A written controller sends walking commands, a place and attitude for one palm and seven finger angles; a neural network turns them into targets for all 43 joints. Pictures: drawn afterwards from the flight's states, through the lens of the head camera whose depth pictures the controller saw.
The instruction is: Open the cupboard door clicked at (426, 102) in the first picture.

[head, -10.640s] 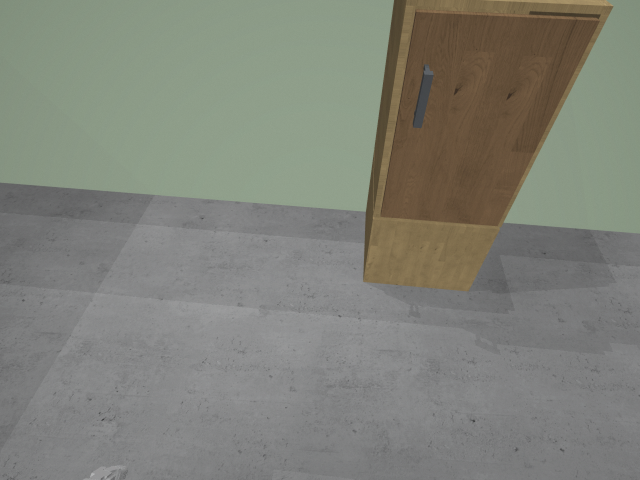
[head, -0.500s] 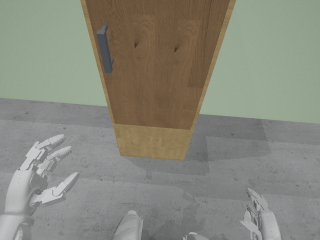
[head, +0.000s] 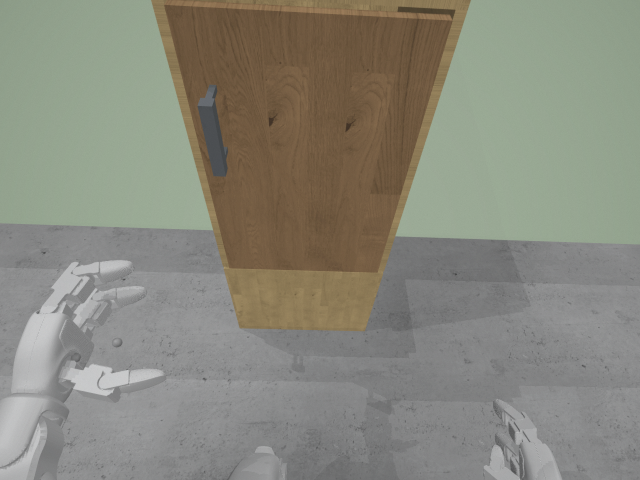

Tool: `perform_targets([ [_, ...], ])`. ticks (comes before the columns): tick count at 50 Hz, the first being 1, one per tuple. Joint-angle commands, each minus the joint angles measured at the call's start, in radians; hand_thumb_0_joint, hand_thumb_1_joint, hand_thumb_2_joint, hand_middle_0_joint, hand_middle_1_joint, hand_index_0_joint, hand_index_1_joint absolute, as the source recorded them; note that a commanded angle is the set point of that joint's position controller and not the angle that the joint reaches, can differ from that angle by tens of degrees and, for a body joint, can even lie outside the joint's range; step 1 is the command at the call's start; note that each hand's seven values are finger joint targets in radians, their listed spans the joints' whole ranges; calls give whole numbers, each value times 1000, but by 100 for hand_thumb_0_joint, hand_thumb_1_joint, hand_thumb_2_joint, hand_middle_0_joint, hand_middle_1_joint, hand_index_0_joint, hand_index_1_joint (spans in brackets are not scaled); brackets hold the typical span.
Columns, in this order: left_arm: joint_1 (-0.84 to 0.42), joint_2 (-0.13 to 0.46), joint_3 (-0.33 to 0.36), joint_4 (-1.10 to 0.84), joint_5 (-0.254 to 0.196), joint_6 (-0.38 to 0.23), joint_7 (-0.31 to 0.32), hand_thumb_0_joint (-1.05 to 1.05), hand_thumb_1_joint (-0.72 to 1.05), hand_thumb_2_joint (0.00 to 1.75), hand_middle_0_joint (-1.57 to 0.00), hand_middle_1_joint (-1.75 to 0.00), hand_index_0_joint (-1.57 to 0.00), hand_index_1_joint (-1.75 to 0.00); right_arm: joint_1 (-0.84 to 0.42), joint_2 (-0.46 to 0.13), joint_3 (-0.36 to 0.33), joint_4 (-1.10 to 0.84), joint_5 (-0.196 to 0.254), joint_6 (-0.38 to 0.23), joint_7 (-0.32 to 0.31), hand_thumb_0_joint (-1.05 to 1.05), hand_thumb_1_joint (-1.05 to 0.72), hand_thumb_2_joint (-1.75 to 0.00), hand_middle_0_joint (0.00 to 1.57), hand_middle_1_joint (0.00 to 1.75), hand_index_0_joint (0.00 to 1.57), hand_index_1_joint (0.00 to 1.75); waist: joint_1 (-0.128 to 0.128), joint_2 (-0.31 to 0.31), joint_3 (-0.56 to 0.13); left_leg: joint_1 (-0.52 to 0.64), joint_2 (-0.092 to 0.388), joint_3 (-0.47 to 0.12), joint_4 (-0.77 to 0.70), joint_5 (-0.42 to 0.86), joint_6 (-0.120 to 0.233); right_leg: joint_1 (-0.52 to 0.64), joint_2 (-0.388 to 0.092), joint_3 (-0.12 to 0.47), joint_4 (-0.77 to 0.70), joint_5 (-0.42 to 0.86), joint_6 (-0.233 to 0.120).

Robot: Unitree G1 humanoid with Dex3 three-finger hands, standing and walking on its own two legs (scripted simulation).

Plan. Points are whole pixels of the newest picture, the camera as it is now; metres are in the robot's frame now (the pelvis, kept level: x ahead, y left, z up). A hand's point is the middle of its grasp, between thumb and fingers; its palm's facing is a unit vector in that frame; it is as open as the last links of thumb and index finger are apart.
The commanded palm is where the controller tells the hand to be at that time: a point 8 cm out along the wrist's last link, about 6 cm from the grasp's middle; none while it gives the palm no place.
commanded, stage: raise the hand with hooked fingers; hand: left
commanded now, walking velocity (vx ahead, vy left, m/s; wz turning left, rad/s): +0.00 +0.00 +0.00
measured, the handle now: (216, 132) +0.58 +0.21 +0.09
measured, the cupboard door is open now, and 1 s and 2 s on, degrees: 0 0 0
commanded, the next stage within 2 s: move the hooked fingers beside the handle in 1.00 s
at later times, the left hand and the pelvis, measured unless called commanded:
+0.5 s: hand (88, 286) +0.29 +0.27 +0.11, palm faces +0.08 -1.00 -0.03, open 14.0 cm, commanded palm +0.26 +0.32 +0.11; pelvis +0.00 +0.00 +0.02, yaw +0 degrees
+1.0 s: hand (108, 277) +0.30 +0.25 +0.11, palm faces +0.08 -1.00 -0.02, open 14.0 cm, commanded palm +0.27 +0.30 +0.11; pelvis +0.01 -0.02 +0.02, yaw +0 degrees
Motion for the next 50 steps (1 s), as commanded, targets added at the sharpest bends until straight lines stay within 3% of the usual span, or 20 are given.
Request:
perform_targets([
  [1,-157,205,108,-169,-21,-26,2,0,-41,34,-29,-114,-29,-114,-42,-140,-50,-152,5,-43,-17,0,-90,-90,20,30,20,30,1,89,-168,327,-13,-59,-221,88,-3,-41,44,-20,-158,139,-32],
  [5,-234,221,107,-151,-20,7,-19,0,-50,30,-30,-120,-30,-120,-46,-140,-43,-158,7,-33,-20,0,-90,-90,20,30,20,30,1,110,-164,361,-15,-60,-242,102,-4,-15,46,-19,-183,158,-35],
  [6,-240,229,117,-132,-20,13,-22,0,-50,30,-30,-120,-30,-120,-43,-142,-42,-157,7,-29,-21,0,-90,-90,20,30,20,30,2,81,-169,363,-15,-61,-245,112,-4,-4,47,-20,-189,165,-34],
  [9,-294,249,126,-113,-23,27,-38,0,-50,30,-30,-120,-30,-120,-51,-141,-36,-160,7,-25,-22,0,-90,-90,20,30,20,30,7,107,-163,379,-19,-58,-253,131,-5,14,48,-17,-201,181,-38],
  [17,-419,295,153,-21,-28,50,-77,0,-50,30,-30,-120,-30,-120,-53,-147,-31,-150,12,-11,-36,0,-90,-90,20,30,20,30,-1,71,-157,399,-24,-47,-276,113,1,39,46,-4,-249,170,-34],
  [25,-514,352,189,39,-33,64,-103,0,-50,30,-30,-120,-30,-120,-45,-150,-31,-139,16,-8,-41,0,-90,-90,20,30,20,30,5,85,-174,428,-29,-32,-287,154,6,87,43,10,-281,208,-34],
  [28,-462,330,179,79,-42,74,-117,0,-50,30,-30,-120,-30,-120,-35,-153,-36,-145,14,-7,-36,0,-90,-90,20,30,20,30,15,44,-170,415,-34,-23,-278,180,10,112,44,18,-286,242,-33],
  [32,-462,328,179,74,-40,69,-113,0,-50,30,-30,-120,-30,-120,-33,-152,-40,-149,17,0,-28,0,-90,-90,20,30,20,30,12,54,-165,412,-36,-12,-277,185,10,97,40,20,-287,255,-27],
  [33,-473,340,187,69,-44,66,-111,0,-50,30,-30,-120,-30,-120,-28,-155,-40,-152,14,1,-27,0,-90,-90,20,30,20,30,14,34,-164,401,-37,-13,-272,190,11,109,44,25,-284,260,-29],
  [37,-496,348,197,39,-33,43,-93,0,-50,30,-30,-120,-30,-120,-32,-149,-41,-150,13,4,-25,0,-90,-90,20,30,20,30,12,73,-182,419,-36,-10,-272,193,11,104,40,28,-279,264,-26],
  [39,-494,360,205,50,-30,39,-88,0,-50,30,-30,-120,-30,-120,-31,-149,-41,-151,12,7,-26,0,-90,-90,20,30,20,30,10,54,-174,406,-35,-5,-269,188,14,108,41,37,-282,263,-24],
  [42,-494,341,194,48,-33,31,-91,0,-50,30,-30,-120,-30,-120,-36,-146,-40,-147,14,7,-28,0,-90,-90,20,30,20,30,8,80,-181,420,-36,-2,-267,196,13,109,38,39,-282,279,-23],
  [43,-499,352,203,46,-39,30,-93,0,-50,30,-30,-120,-30,-120,-31,-149,-40,-146,11,8,-28,0,-90,-90,20,30,20,30,11,44,-189,413,-36,-4,-260,211,15,128,41,41,-278,299,-23],
  [44,-497,351,199,44,-34,31,-95,0,-50,30,-30,-120,-30,-120,-33,-148,-40,-146,14,8,-29,0,-90,-90,20,30,20,30,11,66,-202,419,-36,1,-260,219,15,127,37,44,-277,311,-22],
  [48,-495,336,189,88,-43,42,-105,0,-50,30,-30,-120,-30,-120,-32,-148,-37,-144,14,13,-31,0,-90,-90,20,30,20,30,7,26,-158,392,-37,1,-257,195,15,115,38,50,-287,293,-18],
  [50,-507,339,187,85,-34,45,-106,0,-50,30,-30,-120,-30,-120,-38,-147,-37,-146,16,15,-31,0,-90,-90,20,30,20,30,9,58,-168,401,-37,0,-263,195,13,112,36,44,-282,293,-21],
])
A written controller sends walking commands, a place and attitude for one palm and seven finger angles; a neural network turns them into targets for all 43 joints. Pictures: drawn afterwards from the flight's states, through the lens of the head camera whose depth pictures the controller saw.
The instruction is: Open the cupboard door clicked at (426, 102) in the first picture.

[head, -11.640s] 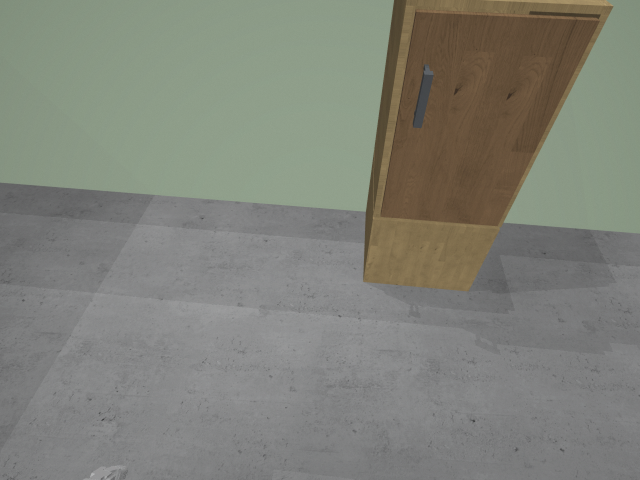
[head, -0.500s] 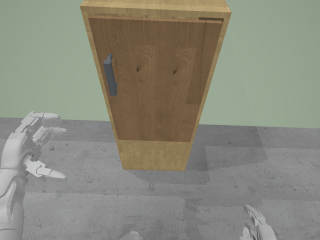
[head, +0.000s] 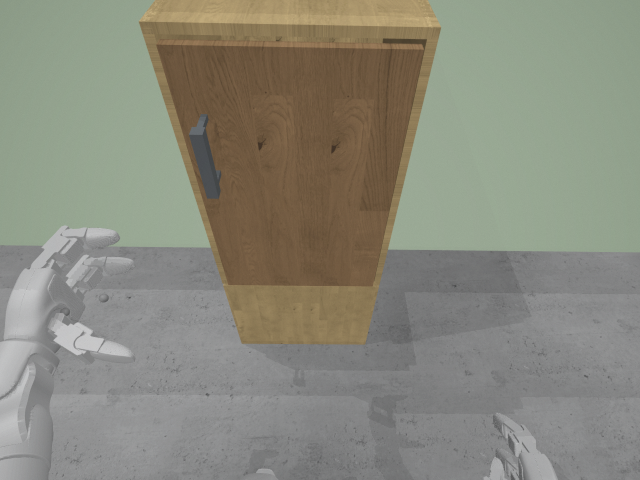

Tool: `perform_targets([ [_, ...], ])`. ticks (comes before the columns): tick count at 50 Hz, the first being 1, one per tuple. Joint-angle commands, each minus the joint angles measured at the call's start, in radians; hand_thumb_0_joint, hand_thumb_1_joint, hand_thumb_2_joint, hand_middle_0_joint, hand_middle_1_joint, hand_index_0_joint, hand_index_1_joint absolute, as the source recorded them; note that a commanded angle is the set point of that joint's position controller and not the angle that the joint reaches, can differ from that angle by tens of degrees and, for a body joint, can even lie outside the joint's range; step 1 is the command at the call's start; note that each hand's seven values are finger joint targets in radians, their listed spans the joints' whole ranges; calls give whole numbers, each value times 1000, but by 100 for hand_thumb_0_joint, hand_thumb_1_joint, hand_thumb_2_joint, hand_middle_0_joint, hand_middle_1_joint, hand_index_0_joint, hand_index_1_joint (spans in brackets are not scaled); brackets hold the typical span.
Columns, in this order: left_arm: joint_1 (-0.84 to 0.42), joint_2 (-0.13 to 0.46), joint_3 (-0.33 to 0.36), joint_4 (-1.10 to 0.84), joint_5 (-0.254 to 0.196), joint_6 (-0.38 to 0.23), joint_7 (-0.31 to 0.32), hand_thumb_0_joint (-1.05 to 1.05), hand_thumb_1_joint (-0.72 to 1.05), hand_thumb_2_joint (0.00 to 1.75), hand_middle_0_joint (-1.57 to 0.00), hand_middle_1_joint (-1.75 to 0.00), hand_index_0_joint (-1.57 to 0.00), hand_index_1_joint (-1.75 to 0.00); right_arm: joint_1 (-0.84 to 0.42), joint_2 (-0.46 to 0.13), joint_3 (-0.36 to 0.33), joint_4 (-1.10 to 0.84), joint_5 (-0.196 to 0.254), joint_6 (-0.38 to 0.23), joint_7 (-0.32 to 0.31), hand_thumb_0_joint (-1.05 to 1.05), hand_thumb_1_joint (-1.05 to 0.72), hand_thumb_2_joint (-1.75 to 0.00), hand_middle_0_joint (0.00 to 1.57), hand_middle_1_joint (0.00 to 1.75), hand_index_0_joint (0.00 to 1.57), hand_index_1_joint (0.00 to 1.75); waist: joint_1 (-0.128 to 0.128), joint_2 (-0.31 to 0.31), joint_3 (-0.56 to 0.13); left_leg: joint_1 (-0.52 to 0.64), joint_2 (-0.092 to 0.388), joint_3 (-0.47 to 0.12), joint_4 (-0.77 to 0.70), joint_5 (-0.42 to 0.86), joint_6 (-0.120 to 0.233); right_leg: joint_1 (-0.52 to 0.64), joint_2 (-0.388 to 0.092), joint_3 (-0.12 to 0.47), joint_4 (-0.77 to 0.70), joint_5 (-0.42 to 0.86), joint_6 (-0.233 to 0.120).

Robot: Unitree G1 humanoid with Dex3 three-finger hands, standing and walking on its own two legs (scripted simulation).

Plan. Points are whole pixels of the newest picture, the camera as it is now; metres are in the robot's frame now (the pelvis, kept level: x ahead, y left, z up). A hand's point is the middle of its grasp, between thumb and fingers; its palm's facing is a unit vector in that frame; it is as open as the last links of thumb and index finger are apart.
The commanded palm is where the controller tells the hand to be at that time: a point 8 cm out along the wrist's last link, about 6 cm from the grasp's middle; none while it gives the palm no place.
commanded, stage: move the hooked fingers beside the handle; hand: left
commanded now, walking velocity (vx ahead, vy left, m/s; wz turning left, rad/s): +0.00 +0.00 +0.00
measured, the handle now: (208, 157) +0.58 +0.23 +0.07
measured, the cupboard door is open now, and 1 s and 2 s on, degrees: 0 0 0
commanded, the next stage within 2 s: none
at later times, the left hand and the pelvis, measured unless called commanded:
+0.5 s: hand (119, 262) +0.34 +0.28 +0.09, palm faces +0.05 -1.00 +0.00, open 14.0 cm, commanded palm +0.32 +0.32 +0.08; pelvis -0.01 +0.01 +0.00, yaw +0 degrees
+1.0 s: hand (139, 217) +0.42 +0.28 +0.08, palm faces +0.07 -1.00 +0.00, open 14.0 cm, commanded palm +0.40 +0.33 +0.08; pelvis +0.00 +0.01 -0.01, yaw -2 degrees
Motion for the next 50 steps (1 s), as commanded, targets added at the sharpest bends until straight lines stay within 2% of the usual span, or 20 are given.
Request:
perform_targets([
  [1,-229,262,86,-198,-24,-57,-5,0,-50,30,-30,-120,-30,-120,-52,-136,-60,-148,1,-52,-17,0,-90,-90,20,30,20,30,2,43,-201,238,-48,-9,-96,135,36,-35,20,36,-131,234,1],
  [3,-220,264,95,-188,-32,-57,-7,0,-50,30,-30,-120,-30,-120,-48,-138,-61,-150,-2,-50,-16,0,-90,-90,20,30,20,30,4,14,-203,232,-48,-6,-87,141,39,-29,22,42,-130,245,2],
  [7,-273,275,96,-171,-24,-63,-10,0,-50,30,-30,-120,-30,-120,-51,-139,-59,-144,0,-46,-17,0,-90,-90,20,30,20,30,-7,36,-196,225,-47,-10,-88,119,35,-51,21,38,-126,216,2],
  [8,-301,290,103,-152,-26,-64,-11,0,-50,30,-30,-120,-30,-120,-45,-143,-58,-138,-3,-43,-19,0,-90,-90,20,30,20,30,-12,2,-181,208,-48,-9,-78,113,39,-52,22,50,-130,213,3],
  [11,-394,281,74,-120,-10,-73,-19,0,-50,30,-30,-120,-30,-120,-41,-142,-56,-128,0,-40,-24,0,-90,-90,20,30,20,30,-24,57,-196,226,-47,-13,-79,103,36,-78,20,42,-121,196,-1],
  [13,-478,287,56,-108,-4,-80,-21,0,-50,30,-30,-120,-30,-120,-33,-145,-57,-120,-1,-40,-29,0,-90,-90,20,30,20,30,-38,48,-209,230,-45,-19,-72,90,38,-87,23,43,-119,175,-4],
  [18,-513,310,64,-20,10,-79,-19,0,-50,30,-30,-120,-30,-120,-17,-152,-58,-110,-3,-28,-27,0,-90,-90,20,30,20,30,-24,46,-237,228,-43,-29,-74,104,35,-78,25,34,-106,182,-12],
  [19,-506,306,59,-17,16,-77,-19,0,-50,30,-30,-120,-30,-120,-21,-148,-57,-117,-3,-27,-23,0,-90,-90,20,30,20,30,-16,75,-255,238,-44,-25,-75,111,35,-82,24,36,-103,190,-11],
  [23,-542,327,74,46,26,-68,-1,0,-50,30,-30,-120,-30,-120,1,-154,-57,-117,-5,-8,-16,0,-90,-90,20,30,20,30,-14,65,-242,212,-44,-28,-76,108,32,-88,28,26,-92,184,-15],
  [25,-594,342,80,80,38,-70,9,0,-50,30,-30,-120,-30,-120,9,-156,-58,-113,-4,2,-13,0,-90,-90,20,30,20,30,-28,50,-233,207,-39,-30,-77,92,33,-112,30,26,-94,171,-11],
  [27,-632,323,57,59,48,-86,17,0,-50,30,-30,-120,-30,-120,22,-155,-63,-113,-6,7,-10,0,-90,-90,20,30,20,30,-30,87,-272,242,-37,-34,-75,112,30,-122,31,20,-83,180,-14],
  [28,-630,321,61,51,44,-94,20,0,-50,30,-30,-120,-30,-120,29,-155,-65,-116,-9,8,-9,0,-90,-90,20,30,20,30,-23,66,-298,251,-37,-37,-69,139,31,-101,36,18,-75,204,-18],
  [31,-665,309,41,96,59,-99,28,0,-50,30,-30,-120,-30,-120,43,-158,-67,-104,-7,21,-6,0,-90,-90,20,30,20,30,-41,71,-281,246,-31,-40,-69,124,29,-140,37,14,-73,190,-13],
  [36,-772,366,64,228,85,-95,40,0,-50,30,-30,-120,-30,-120,74,-169,-67,-78,-11,47,-9,0,-90,-90,20,30,20,30,-61,36,-261,192,-30,-38,-59,81,35,-165,34,20,-73,153,-9],
  [39,-820,422,99,233,97,-126,41,0,-50,30,-30,-120,-30,-120,93,-173,-70,-77,-16,58,-6,0,-90,-90,20,30,20,30,-52,69,-337,218,-29,-38,-40,125,32,-151,37,26,-55,184,-12],
  [41,-872,419,85,261,105,-144,37,0,-50,30,-30,-120,-30,-120,100,-170,-69,-66,-17,65,-3,0,-90,-90,20,30,20,30,-65,102,-328,218,-28,-36,-28,137,31,-170,38,27,-49,197,-13],
  [43,-864,445,111,329,101,-150,29,0,-50,30,-30,-120,-30,-120,119,-176,-71,-58,-20,75,-2,0,-90,-90,20,30,20,30,-65,52,-328,187,-28,-35,-16,141,36,-162,42,29,-44,205,-13],
  [45,-902,431,84,371,110,-151,14,0,-50,30,-30,-120,-30,-120,124,-176,-71,-56,-18,86,0,0,-90,-90,20,30,20,30,-77,67,-330,179,-27,-28,-8,151,38,-176,41,29,-36,224,-8],
  [46,-894,471,116,387,111,-152,10,0,-50,30,-30,-120,-30,-120,131,-181,-74,-54,-19,90,1,0,-90,-90,20,30,20,30,-66,81,-347,179,-27,-26,-2,165,37,-168,40,33,-32,238,-9],
  [50,-949,474,104,394,117,-161,-5,0,-50,30,-30,-120,-30,-120,151,-181,-79,-53,-20,112,5,0,-90,-90,20,30,20,30,-78,104,-389,208,-24,-31,18,222,37,-192,46,28,-13,277,-10],
])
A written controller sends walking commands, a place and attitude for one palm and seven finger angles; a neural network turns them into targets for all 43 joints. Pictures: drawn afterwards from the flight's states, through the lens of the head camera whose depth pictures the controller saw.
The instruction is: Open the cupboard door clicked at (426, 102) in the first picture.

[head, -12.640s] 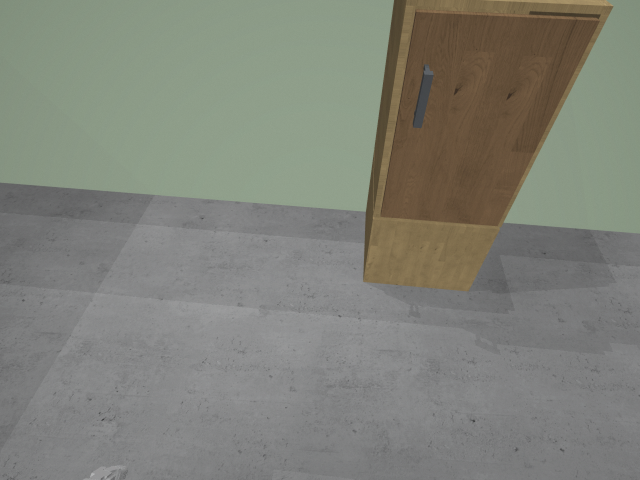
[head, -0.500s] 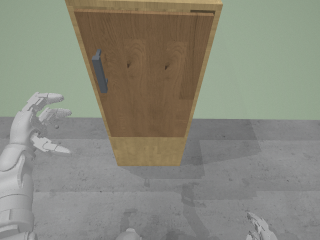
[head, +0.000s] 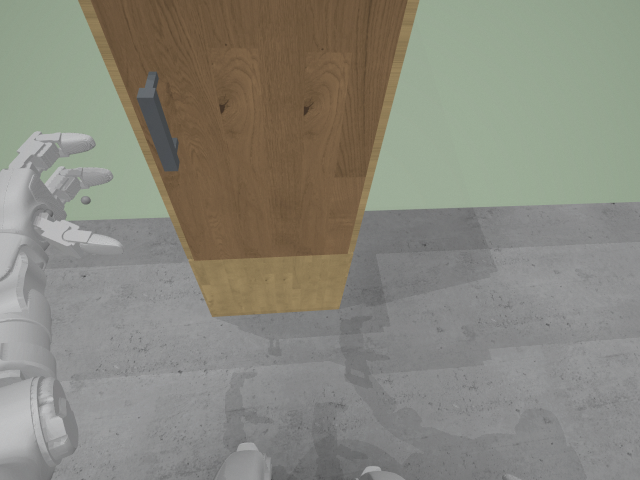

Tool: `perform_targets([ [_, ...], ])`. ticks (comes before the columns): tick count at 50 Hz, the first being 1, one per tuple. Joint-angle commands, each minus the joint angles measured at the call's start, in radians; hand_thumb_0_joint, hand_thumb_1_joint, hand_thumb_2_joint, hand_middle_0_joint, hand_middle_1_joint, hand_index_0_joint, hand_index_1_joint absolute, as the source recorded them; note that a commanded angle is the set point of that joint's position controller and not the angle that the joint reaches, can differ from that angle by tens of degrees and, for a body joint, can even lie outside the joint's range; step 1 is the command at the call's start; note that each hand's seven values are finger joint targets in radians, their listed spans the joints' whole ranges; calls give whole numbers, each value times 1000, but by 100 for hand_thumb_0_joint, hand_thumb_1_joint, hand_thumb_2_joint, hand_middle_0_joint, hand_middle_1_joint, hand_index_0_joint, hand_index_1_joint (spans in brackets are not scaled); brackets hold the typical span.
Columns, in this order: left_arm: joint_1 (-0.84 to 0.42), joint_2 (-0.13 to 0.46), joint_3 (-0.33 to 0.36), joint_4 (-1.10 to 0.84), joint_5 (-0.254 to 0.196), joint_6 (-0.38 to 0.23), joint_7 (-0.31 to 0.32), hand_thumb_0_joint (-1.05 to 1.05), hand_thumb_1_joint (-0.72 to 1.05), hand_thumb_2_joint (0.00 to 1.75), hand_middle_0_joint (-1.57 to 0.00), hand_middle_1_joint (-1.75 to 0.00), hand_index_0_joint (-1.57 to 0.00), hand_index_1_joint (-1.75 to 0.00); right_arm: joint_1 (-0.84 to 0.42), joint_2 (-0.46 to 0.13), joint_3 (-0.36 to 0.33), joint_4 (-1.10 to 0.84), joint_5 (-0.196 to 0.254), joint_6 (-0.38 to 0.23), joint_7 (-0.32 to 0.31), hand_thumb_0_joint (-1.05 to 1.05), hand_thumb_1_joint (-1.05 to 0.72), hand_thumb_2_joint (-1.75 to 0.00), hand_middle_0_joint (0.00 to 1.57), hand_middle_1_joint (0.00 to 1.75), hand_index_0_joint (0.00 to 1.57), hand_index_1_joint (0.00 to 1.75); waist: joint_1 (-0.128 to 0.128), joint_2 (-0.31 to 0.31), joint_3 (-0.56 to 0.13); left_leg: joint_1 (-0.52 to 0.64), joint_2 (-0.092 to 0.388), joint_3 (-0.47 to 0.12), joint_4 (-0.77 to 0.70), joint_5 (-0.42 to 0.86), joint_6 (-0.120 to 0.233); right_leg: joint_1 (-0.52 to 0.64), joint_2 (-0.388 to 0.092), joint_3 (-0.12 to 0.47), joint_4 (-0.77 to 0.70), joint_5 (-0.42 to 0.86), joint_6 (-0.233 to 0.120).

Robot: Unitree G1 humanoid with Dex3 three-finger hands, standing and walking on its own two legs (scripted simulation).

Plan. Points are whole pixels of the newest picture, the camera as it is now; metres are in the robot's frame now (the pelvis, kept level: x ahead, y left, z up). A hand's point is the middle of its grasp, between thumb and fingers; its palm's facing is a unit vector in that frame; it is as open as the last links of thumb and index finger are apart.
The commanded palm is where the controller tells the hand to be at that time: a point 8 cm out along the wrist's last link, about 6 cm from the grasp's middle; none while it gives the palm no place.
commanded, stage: move the hooked fingers beside the handle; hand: left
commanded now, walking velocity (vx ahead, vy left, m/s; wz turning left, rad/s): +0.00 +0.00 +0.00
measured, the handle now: (162, 123) +0.57 +0.23 +0.08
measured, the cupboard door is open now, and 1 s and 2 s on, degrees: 0 0 0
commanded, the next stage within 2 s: slide the fingers in behind the handle in 1.50 s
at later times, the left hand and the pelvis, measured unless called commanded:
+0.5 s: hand (95, 164) +0.47 +0.29 +0.10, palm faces +0.09 -1.00 +0.01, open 14.0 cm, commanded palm +0.46 +0.33 +0.09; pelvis +0.00 +0.00 -0.01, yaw -1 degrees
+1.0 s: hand (98, 150) +0.51 +0.30 +0.08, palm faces +0.09 -1.00 +0.01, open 14.0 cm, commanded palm +0.49 +0.33 +0.08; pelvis +0.01 +0.01 -0.02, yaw -2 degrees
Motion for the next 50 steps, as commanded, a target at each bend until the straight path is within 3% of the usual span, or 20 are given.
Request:
perform_targets([
  [1,-389,310,53,-185,-19,-75,-19,0,-50,30,-30,-120,-30,-120,76,-170,-77,-94,-4,-14,-14,0,-90,-90,20,30,20,30,4,128,-381,395,-35,-40,-79,256,23,-23,37,13,-95,291,-21],
  [3,-393,328,72,-147,-24,-75,-19,0,-50,30,-30,-120,-30,-120,87,-174,-77,-89,-5,-5,-14,0,-90,-90,20,30,20,30,1,83,-370,367,-35,-39,-71,258,28,-16,41,13,-92,298,-22],
  [7,-437,358,72,-127,-2,-77,-18,0,-50,30,-30,-120,-30,-120,98,-178,-77,-88,-5,14,-12,0,-90,-90,20,30,20,30,-6,128,-375,367,-32,-40,-68,249,26,-46,40,14,-87,280,-20],
  [10,-509,350,49,-100,6,-81,-14,0,-50,30,-30,-120,-30,-120,105,-178,-75,-82,-7,23,-12,0,-90,-90,20,30,20,30,-30,126,-364,360,-31,-44,-59,229,27,-76,41,15,-88,258,-16],
  [14,-554,414,84,-67,19,-93,-8,0,-50,30,-30,-120,-30,-120,120,-187,-73,-73,-10,33,-14,0,-90,-90,20,30,20,30,-37,137,-397,353,-26,-46,-44,230,27,-85,42,19,-78,253,-16],
  [15,-566,399,66,-49,24,-91,-10,0,-50,30,-30,-120,-30,-120,122,-184,-72,-69,-9,35,-15,0,-90,-90,20,30,20,30,-46,126,-387,346,-25,-47,-42,224,28,-94,43,19,-78,247,-15],
  [16,-588,404,61,-43,31,-90,-10,0,-50,30,-30,-120,-30,-120,124,-185,-70,-68,-10,36,-15,0,-90,-90,20,30,20,30,-45,161,-375,350,-24,-52,-45,220,25,-112,42,16,-76,235,-18],
  [21,-608,433,72,-3,41,-79,-7,0,-50,30,-30,-120,-30,-120,149,-191,-68,-63,-16,49,-11,0,-90,-90,20,30,20,30,-51,160,-415,356,-20,-54,-28,250,25,-118,45,14,-67,255,-16],
  [27,-685,465,61,68,69,-62,2,0,-50,30,-30,-120,-30,-120,171,-197,-61,-58,-17,65,-13,0,-90,-90,20,30,20,30,-85,137,-368,308,-15,-59,-17,211,29,-166,46,13,-70,216,-10],
  [29,-728,521,94,29,78,-81,7,0,-50,30,-30,-120,-30,-120,182,-202,-63,-58,-23,67,-15,0,-90,-90,20,30,20,30,-71,194,-442,351,-14,-66,-8,252,24,-160,47,15,-54,233,-15],
  [30,-728,505,81,28,79,-82,7,0,-50,30,-30,-120,-30,-120,187,-200,-63,-57,-25,68,-13,0,-90,-90,20,30,20,30,-79,202,-459,367,-13,-67,-3,260,23,-173,48,13,-54,232,-15],
  [35,-747,545,87,122,90,-53,3,0,-50,30,-30,-120,-30,-120,205,-208,-53,-51,-24,81,-14,0,-90,-90,20,30,20,30,-99,156,-410,288,-10,-63,9,239,31,-175,49,17,-57,232,-8],
  [37,-713,568,94,139,101,-40,-5,0,-50,30,-30,-120,-30,-120,212,-209,-51,-61,-23,86,-13,0,-90,-90,20,30,20,30,-89,165,-413,270,-11,-57,12,243,31,-164,50,16,-52,240,-10],
  [39,-708,587,116,96,100,-52,-8,0,-50,30,-30,-120,-30,-120,219,-210,-55,-67,-29,88,-12,0,-90,-90,20,30,20,30,-77,200,-474,313,-9,-57,20,292,28,-159,52,15,-41,271,-11],
  [41,-720,570,107,62,96,-63,-12,0,-50,30,-30,-120,-30,-120,224,-207,-57,-64,-31,94,-6,0,-90,-90,20,30,20,30,-81,230,-483,351,-5,-61,26,325,23,-182,55,9,-37,283,-13],
  [42,-694,582,129,58,92,-65,-12,0,-50,30,-30,-120,-30,-120,229,-210,-62,-64,-33,97,-5,0,-90,-90,20,30,20,30,-70,212,-495,360,-3,-66,25,337,21,-175,59,4,-34,285,-15],
  [44,-688,558,120,53,83,-66,-17,0,-50,30,-30,-120,-30,-120,227,-208,-63,-64,-33,100,-2,0,-90,-90,20,30,20,30,-76,224,-495,369,-3,-65,29,349,22,-190,61,3,-34,293,-14],
  [47,-711,538,97,72,86,-49,-15,0,-50,30,-30,-120,-30,-120,233,-211,-61,-56,-31,107,-1,0,-90,-90,20,30,20,30,-90,207,-440,351,-2,-74,17,301,23,-217,61,-3,-45,246,-14],
  [49,-728,561,117,24,88,-62,-7,0,-50,30,-30,-120,-30,-120,236,-212,-65,-55,-35,108,-3,0,-90,-90,20,30,20,30,-84,234,-494,397,0,-80,21,331,20,-220,61,-4,-39,255,-16],
  [50,-729,538,100,20,89,-64,-2,0,-50,30,-30,-120,-30,-120,233,-208,-63,-54,-35,107,-2,0,-90,-90,20,30,20,30,-86,242,-487,409,0,-84,18,338,17,-229,61,-7,-39,252,-18],
])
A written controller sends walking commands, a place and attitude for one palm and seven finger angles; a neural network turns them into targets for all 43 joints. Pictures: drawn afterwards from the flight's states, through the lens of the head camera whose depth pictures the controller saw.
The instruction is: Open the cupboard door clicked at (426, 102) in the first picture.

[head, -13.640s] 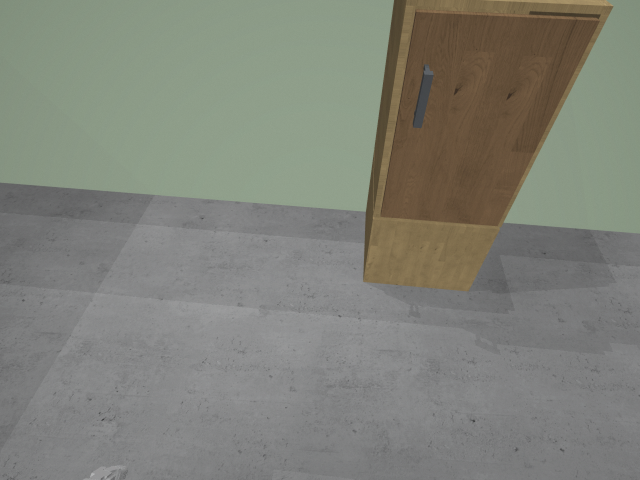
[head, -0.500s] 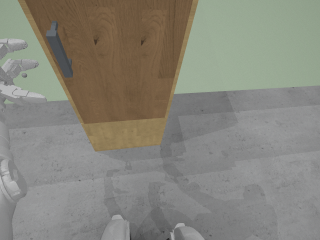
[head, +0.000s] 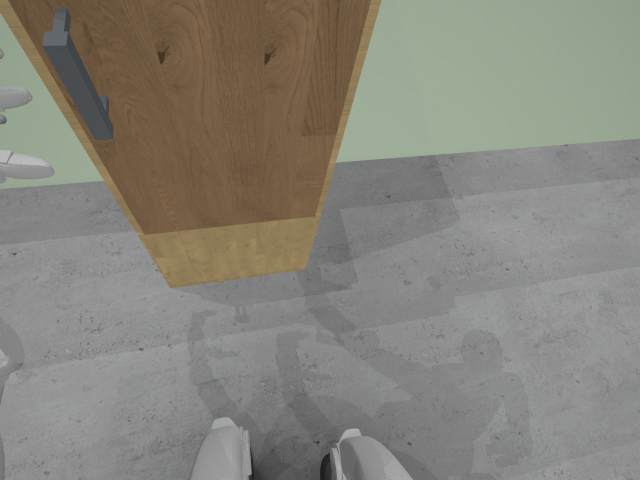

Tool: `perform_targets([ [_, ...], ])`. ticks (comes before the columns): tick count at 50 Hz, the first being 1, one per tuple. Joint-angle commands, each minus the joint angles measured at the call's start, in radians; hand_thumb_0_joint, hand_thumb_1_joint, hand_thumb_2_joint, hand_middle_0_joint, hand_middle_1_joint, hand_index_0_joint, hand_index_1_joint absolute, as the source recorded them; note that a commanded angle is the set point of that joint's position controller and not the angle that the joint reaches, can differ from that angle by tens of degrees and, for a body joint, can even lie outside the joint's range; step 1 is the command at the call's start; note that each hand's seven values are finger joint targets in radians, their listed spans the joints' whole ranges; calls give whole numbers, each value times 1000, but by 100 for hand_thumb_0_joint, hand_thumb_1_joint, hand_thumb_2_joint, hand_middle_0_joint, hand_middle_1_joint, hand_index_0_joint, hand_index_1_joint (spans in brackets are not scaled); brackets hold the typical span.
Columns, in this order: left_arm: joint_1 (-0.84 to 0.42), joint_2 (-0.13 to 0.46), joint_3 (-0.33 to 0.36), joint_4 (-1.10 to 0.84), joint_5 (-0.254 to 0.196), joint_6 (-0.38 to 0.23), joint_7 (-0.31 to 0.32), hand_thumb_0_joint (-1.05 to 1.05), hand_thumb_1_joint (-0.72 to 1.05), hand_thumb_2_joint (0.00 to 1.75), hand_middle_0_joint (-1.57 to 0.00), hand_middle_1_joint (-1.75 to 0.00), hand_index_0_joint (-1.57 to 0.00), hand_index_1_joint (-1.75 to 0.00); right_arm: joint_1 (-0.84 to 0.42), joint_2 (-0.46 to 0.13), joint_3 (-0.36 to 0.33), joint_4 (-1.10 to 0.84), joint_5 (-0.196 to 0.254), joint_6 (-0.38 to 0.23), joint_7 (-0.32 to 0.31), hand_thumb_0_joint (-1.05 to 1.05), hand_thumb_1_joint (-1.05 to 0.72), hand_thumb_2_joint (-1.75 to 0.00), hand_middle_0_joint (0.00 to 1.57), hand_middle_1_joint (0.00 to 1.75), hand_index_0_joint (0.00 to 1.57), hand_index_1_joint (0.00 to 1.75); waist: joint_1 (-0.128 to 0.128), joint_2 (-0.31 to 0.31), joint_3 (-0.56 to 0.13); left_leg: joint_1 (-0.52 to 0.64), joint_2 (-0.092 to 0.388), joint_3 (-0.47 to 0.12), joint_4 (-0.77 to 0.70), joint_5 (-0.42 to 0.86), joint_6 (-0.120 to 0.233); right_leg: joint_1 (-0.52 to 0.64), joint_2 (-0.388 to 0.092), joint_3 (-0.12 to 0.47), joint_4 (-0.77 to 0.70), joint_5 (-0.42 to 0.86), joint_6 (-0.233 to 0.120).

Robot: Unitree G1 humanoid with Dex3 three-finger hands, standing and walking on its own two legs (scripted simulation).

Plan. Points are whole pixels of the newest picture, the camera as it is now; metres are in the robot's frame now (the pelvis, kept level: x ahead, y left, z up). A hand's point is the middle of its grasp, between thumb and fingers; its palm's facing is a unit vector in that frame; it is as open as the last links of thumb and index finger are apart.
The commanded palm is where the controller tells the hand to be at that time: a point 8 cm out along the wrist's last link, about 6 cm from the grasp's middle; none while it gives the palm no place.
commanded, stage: move the hooked fingers beside the handle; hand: left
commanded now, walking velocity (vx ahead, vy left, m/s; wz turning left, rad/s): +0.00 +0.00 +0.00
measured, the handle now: (84, 79) +0.55 +0.24 +0.10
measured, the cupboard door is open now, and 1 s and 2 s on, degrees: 0 0 0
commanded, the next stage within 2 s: slide the fingers in behind the handle in 0.50 s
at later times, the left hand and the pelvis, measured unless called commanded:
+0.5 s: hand (5, 121) +0.49 +0.30 +0.10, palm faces +0.14 -0.99 +0.00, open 14.0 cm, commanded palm +0.48 +0.34 +0.10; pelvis +0.00 +0.00 +0.00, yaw +1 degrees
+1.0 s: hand (44, 116) +0.49 +0.27 +0.11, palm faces +0.12 -0.99 -0.01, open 14.0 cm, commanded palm +0.47 +0.31 +0.10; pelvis +0.00 -0.01 +0.00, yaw +1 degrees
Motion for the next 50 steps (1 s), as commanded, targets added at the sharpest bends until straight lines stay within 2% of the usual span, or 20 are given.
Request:
perform_targets([
  [1,-420,283,7,-262,-23,-75,9,0,-50,30,-30,-120,-30,-120,154,-201,-83,-45,-9,-15,-19,0,-90,-90,20,30,20,30,11,249,-479,636,-24,-80,-91,380,1,-51,35,-13,-99,254,-32],
  [3,-412,281,20,-276,-30,-83,17,0,-50,30,-30,-120,-30,-120,157,-201,-85,-41,-14,-15,-16,0,-90,-90,20,30,20,30,18,271,-492,665,-23,-87,-90,408,0,-53,37,-15,-97,263,-39],
  [5,-381,273,17,-241,-30,-69,20,0,-50,30,-30,-120,-30,-120,153,-202,-86,-42,-11,-13,-14,0,-90,-90,20,30,20,30,15,221,-475,639,-23,-85,-94,394,1,-41,37,-17,-102,264,-33],
  [7,-368,242,-7,-224,-26,-57,21,0,-50,30,-30,-120,-30,-120,146,-196,-83,-47,-7,-12,-11,0,-90,-90,20,30,20,30,14,232,-441,624,-27,-77,-100,370,2,-48,36,-17,-109,253,-33],
  [8,-382,264,10,-236,-27,-61,26,0,-50,30,-30,-120,-30,-120,149,-201,-83,-46,-9,-11,-14,0,-90,-90,20,30,20,30,13,211,-440,624,-25,-82,-99,379,4,-38,36,-17,-105,263,-36],
  [11,-379,251,0,-264,-22,-69,37,0,-50,30,-30,-120,-30,-120,140,-195,-83,-55,-10,-12,-10,0,-90,-90,20,30,20,30,21,251,-458,646,-26,-79,-100,400,-2,-38,35,-17,-103,273,-35],
  [16,-350,238,-2,-219,-29,-69,36,0,-50,30,-30,-120,-30,-120,131,-195,-82,-61,-5,-11,-8,0,-90,-90,20,30,20,30,12,174,-428,583,-31,-66,-94,374,8,-5,35,-9,-104,292,-29],
  [17,-349,259,8,-195,-26,-64,35,0,-50,30,-30,-120,-30,-120,130,-198,-80,-63,-3,-12,-10,0,-90,-90,20,30,20,30,12,158,-405,548,-33,-64,-94,352,10,1,34,-7,-103,285,-29],
  [19,-370,291,23,-208,-22,-71,33,0,-50,30,-30,-120,-30,-120,129,-201,-80,-65,-3,-13,-15,0,-90,-90,20,30,20,30,13,175,-424,552,-34,-60,-88,359,11,8,32,-1,-98,297,-29],
  [21,-406,259,-12,-232,-19,-82,30,0,-50,30,-30,-120,-30,-120,125,-195,-76,-61,-3,-13,-14,0,-90,-90,20,30,20,30,6,211,-433,577,-33,-64,-84,359,6,-19,32,-3,-94,282,-30],
  [23,-416,250,-12,-211,-31,-86,26,0,-50,30,-30,-120,-30,-120,126,-196,-76,-55,-3,-16,-17,0,-90,-90,20,30,20,30,-8,182,-412,562,-31,-67,-79,337,11,-28,34,-2,-98,267,-31],
  [26,-429,278,-1,-228,-29,-87,19,0,-50,30,-30,-120,-30,-120,129,-199,-76,-51,-3,-18,-20,0,-90,-90,20,30,20,30,4,219,-461,581,-31,-70,-78,345,7,-22,31,1,-92,267,-30],
  [27,-432,255,-21,-236,-29,-86,15,0,-50,30,-30,-120,-30,-120,127,-196,-76,-50,-3,-19,-18,0,-90,-90,20,30,20,30,3,234,-474,590,-33,-69,-74,348,7,-26,31,0,-92,267,-30],
  [29,-409,280,9,-240,-31,-85,18,0,-50,30,-30,-120,-30,-120,136,-197,-79,-49,-4,-17,-18,0,-90,-90,20,30,20,30,16,231,-507,610,-32,-70,-70,397,7,-6,33,1,-88,306,-31],
  [35,-401,204,-36,-272,-40,-68,29,0,-50,30,-30,-120,-30,-120,130,-186,-82,-45,-3,-11,-12,0,-90,-90,20,30,20,30,10,221,-469,606,-33,-66,-83,375,9,-6,34,-5,-102,298,-28],
  [43,-386,213,-9,-278,-32,-85,83,0,-50,30,-30,-120,-30,-120,129,-186,-82,-50,-8,-17,-5,0,-90,-90,20,30,20,30,19,183,-439,556,-39,-56,-95,330,13,37,32,2,-106,287,-30],
  [45,-370,170,-37,-283,-27,-91,90,0,-50,30,-30,-120,-30,-120,125,-179,-85,-53,-6,-18,-2,0,-90,-90,20,30,20,30,19,206,-458,582,-39,-53,-93,349,9,23,32,3,-105,298,-29],
  [48,-382,144,-46,-285,-33,-98,99,0,-50,30,-30,-120,-30,-120,128,-178,-86,-48,-9,-19,0,0,-90,-90,20,30,20,30,13,180,-446,583,-38,-59,-97,342,10,24,33,0,-105,289,-30],
  [49,-356,160,-31,-266,-30,-95,103,0,-50,30,-30,-120,-30,-120,123,-179,-87,-51,-5,-18,0,0,-90,-90,20,30,20,30,25,184,-437,573,-38,-57,-102,334,8,28,32,0,-106,285,-30],
  [50,-355,143,-43,-255,-32,-87,105,0,-50,30,-30,-120,-30,-120,121,-179,-86,-52,-4,-18,1,0,-90,-90,20,30,20,30,14,161,-426,552,-40,-51,-101,312,11,30,31,3,-111,279,-26],
])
